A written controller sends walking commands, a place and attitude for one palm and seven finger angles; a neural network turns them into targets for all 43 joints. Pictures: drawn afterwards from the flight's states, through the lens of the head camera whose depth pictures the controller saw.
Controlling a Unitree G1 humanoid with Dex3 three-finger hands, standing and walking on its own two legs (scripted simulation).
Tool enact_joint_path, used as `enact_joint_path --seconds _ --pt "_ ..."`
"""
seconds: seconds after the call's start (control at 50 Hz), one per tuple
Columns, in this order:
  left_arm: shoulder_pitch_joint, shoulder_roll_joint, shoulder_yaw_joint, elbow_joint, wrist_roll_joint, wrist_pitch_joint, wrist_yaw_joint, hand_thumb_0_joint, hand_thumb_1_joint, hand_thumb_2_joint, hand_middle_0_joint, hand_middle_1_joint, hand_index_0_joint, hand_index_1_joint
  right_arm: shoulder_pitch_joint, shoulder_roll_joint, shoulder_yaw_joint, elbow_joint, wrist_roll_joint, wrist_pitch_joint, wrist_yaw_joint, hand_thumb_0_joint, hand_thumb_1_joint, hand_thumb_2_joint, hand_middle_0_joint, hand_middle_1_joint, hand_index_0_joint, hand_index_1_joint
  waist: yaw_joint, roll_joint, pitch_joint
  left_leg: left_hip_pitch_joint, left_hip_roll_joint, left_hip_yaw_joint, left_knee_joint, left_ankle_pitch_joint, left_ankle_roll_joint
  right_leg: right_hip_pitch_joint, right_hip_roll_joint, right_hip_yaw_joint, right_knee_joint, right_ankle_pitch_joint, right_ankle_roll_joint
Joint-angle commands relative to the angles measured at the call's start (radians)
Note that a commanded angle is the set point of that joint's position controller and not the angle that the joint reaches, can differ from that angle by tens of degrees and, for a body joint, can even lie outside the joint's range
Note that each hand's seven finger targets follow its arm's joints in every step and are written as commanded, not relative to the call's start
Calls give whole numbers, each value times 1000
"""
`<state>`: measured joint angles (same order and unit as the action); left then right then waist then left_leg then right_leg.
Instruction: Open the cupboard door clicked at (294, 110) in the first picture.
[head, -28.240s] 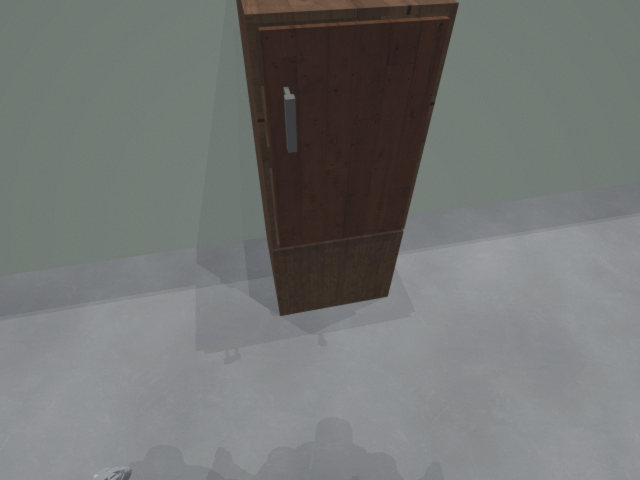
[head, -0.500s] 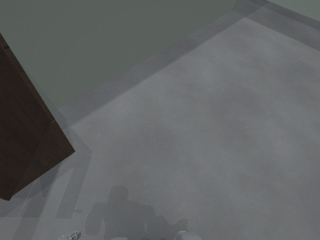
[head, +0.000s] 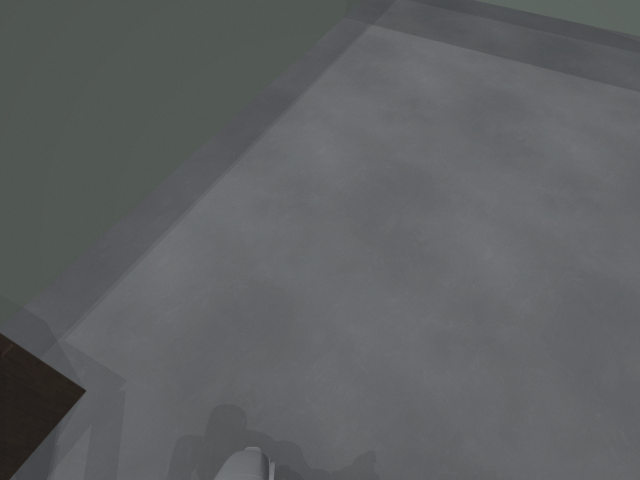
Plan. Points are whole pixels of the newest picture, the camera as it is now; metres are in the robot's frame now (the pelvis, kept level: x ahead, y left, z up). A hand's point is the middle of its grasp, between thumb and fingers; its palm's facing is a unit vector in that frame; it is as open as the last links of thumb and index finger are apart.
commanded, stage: walk to a spot facing it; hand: left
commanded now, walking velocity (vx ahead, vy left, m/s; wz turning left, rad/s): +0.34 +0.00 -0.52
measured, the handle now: out of the picture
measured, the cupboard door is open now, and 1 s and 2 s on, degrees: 39 39 39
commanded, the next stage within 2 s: turn to face it in 0.96 s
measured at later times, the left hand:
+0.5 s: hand (260, 310) +0.40 +0.14 -0.16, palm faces -0.36 -0.91 -0.19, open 7.4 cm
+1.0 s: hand (300, 283) +0.47 +0.08 -0.18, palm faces -0.33 -0.92 -0.19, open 7.3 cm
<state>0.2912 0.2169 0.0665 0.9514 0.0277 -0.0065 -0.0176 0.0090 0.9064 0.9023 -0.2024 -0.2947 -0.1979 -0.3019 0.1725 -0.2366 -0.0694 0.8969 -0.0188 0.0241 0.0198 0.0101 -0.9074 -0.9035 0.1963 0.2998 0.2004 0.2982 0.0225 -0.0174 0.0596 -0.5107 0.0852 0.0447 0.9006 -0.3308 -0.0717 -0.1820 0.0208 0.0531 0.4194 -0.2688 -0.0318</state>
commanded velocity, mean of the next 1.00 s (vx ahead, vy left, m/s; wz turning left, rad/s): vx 0.34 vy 0.00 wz -0.35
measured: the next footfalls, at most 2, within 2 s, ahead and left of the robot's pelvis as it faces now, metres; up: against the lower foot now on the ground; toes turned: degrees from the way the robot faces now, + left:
left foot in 0.12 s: +0.15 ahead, +0.14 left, +0.00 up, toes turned -1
right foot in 0.58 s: +0.34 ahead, -0.15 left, +0.00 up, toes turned -25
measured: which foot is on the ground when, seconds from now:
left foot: up 0.00-0.10, down 0.12-0.56, up 0.58-1.00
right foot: down 0.00-0.12, up 0.14-0.56, down 0.58-1.00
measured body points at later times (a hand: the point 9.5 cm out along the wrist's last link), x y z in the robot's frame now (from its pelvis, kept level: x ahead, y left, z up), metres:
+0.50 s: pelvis +0.20 +0.00 -0.01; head +0.25 -0.01 +0.44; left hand +0.42 +0.19 -0.15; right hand +0.05 -0.19 -0.15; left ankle +0.11 +0.15 -0.74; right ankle +0.28 -0.14 -0.71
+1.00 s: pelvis +0.42 -0.11 -0.01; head +0.45 -0.11 +0.44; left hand +0.49 +0.13 -0.16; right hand +0.44 -0.37 -0.14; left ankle +0.57 -0.03 -0.71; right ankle +0.30 -0.13 -0.74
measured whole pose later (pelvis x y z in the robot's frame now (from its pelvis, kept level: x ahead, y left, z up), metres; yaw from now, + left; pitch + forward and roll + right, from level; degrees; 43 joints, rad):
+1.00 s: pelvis +0.42 -0.11 -0.01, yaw -26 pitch +1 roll -1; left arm 0.37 0.19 0.05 1.08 0.02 -0.07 0.00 0.00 0.93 0.90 -0.20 -0.29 -0.20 -0.30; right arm 0.10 -0.17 -0.05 0.96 -0.02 -0.02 0.02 0.01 -0.91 -0.90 0.19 0.30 0.20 0.30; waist 0.05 -0.01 0.03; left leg -0.53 0.09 0.07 0.71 -0.21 -0.04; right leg -0.02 0.09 -0.01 0.31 -0.32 -0.08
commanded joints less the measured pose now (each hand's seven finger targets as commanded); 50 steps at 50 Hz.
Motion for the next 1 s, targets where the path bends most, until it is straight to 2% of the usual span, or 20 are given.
enact_joint_path --seconds 0.0,0.06,0.08,0.1,0.12,0.14,0.16,0.2,0.26,0.4,0.46,0.5,0.52,0.54,0.56,0.58,0.62,0.68,0.94,0.98 --pt "6 217 55 -59 -2 -33 4 0 900 900 -200 -300 -200 -300 -72 -59 -7 -110 3 -59 0 0 -900 -900 200 300 200 300 13 -134 -26 41 -36 11 -188 18 3 16 -221 270 -164 -49 -164" --pt "-40 192 55 -63 -7 -29 1 0 900 900 -200 -300 -200 -300 54 -88 -11 -65 2 -84 -18 0 -900 -900 200 300 200 300 -54 -89 -64 349 -62 33 -419 96 10 -127 -154 229 -36 -38 -111" --pt "-50 142 45 -73 -11 -29 -3 0 900 900 -200 -300 -200 -300 173 -150 -23 -25 -1 -93 -34 0 -900 -900 200 300 200 300 -110 49 -114 561 18 -54 -484 36 33 -253 -83 164 137 -32 -69" --pt "-16 72 30 -85 -24 -26 -14 0 900 900 -200 -300 -200 -300 311 -274 -53 2 -27 -100 -44 0 -900 -900 200 300 200 300 -155 387 -202 728 329 -455 -592 -169 134 -469 59 -7 489 -284 1" --pt "-71 89 28 -111 -15 -31 -15 0 900 900 -200 -300 -200 -300 367 -281 -43 9 -28 -91 -51 0 -900 -900 200 300 200 300 -170 330 -177 658 449 -625 -703 -284 217 -534 27 10 710 -333 2" --pt "-121 98 29 -134 -8 -36 -23 0 900 900 -200 -300 -200 -300 315 -264 -38 -18 -23 -87 -49 0 -900 -900 200 300 200 300 -145 183 -65 585 458 -601 -710 -235 258 -587 -51 18 787 -270 3" --pt "-132 96 36 -109 3 -37 -24 0 900 900 -200 -300 -200 -300 266 -200 -21 -19 -27 -94 -44 0 -900 -900 200 300 200 300 -114 131 -29 467 387 -488 -708 -172 224 -568 -64 11 847 -190 5" --pt "-118 70 37 -86 9 -19 -39 0 900 900 -200 -300 -200 -300 186 -119 5 -22 -20 -104 -47 0 -900 -900 200 300 200 300 -55 164 39 385 289 -246 -705 52 154 -546 -109 -13 850 -44 24" --pt "-113 27 19 -87 4 -3 -50 0 900 900 -200 -300 -200 -300 234 -97 14 18 -12 -119 -54 0 -900 -900 200 300 200 300 -40 192 -35 485 221 -20 -644 434 128 -542 -103 -68 759 24 40" --pt "-314 8 -3 -136 2 3 -53 0 900 900 -200 -300 -200 -300 329 -90 16 76 -20 -107 -46 0 -900 -900 200 300 200 300 -87 150 18 509 238 110 -655 494 146 -454 -85 -167 359 93 15" --pt "-305 31 1 -130 0 -1 -48 0 900 900 -200 -300 -200 -300 336 -104 17 100 -22 -101 -46 0 -900 -900 200 300 200 300 -64 148 14 515 262 149 -596 706 146 -327 -41 -201 276 53 -26" --pt "-152 65 14 -87 -1 -9 -38 0 900 900 -200 -300 -200 -300 299 -132 17 98 -15 -97 -48 0 -900 -900 200 300 200 300 22 126 -52 473 254 179 -390 901 125 -87 -2 -215 213 32 -65" --pt "28 106 31 -31 3 -20 -30 0 900 900 -200 -300 -200 -300 248 -138 18 87 -6 -98 -44 0 -900 -900 200 300 200 300 112 88 -130 354 209 212 -186 858 89 176 4 -199 156 73 -89" --pt "181 228 60 6 11 -31 -13 0 900 900 -200 -300 -200 -300 251 -84 26 59 12 -99 -30 0 -900 -900 200 300 200 300 176 -133 -256 71 93 254 153 405 47 462 -228 116 76 1 -173" --pt "218 302 74 15 -12 -28 1 0 900 900 -200 -300 -200 -300 229 -46 29 24 25 -97 -33 0 -900 -900 200 300 200 300 154 -279 -315 -137 -42 130 471 -272 18 501 -457 558 -104 63 -257" --pt "130 292 73 -1 -27 -20 11 0 900 900 -200 -300 -200 -300 172 -77 19 25 18 -89 -33 0 -900 -900 200 300 200 300 121 -161 -194 -212 23 -22 515 -205 45 395 -439 506 -158 -22 -246" --pt "-38 187 37 -44 -25 -27 16 0 900 900 -200 -300 -200 -300 154 -54 12 45 7 -77 -29 0 -900 -900 200 300 200 300 20 -91 -60 -132 94 -29 420 -38 30 61 -348 309 -210 -79 -186" --pt "-95 115 19 -50 -14 -52 19 0 900 900 -200 -300 -200 -300 237 -10 17 96 -10 -49 -24 0 -900 -900 200 300 200 300 -59 -68 -38 -6 93 -10 235 28 15 -85 -257 115 -226 112 -157" --pt "139 95 4 95 -11 -84 27 0 900 900 -200 -300 -200 -300 -131 4 16 -19 1 -80 2 0 -900 -900 200 300 200 300 26 -74 -15 -89 9 27 -222 110 37 242 -255 139 -125 606 -160" --pt "125 108 3 103 -16 -84 28 0 900 900 -200 -300 -200 -300 -81 -4 17 4 -2 -84 -5 0 -900 -900 200 300 200 300 -18 -68 -26 65 -46 71 -317 136 56 200 -225 92 -42 760 -131"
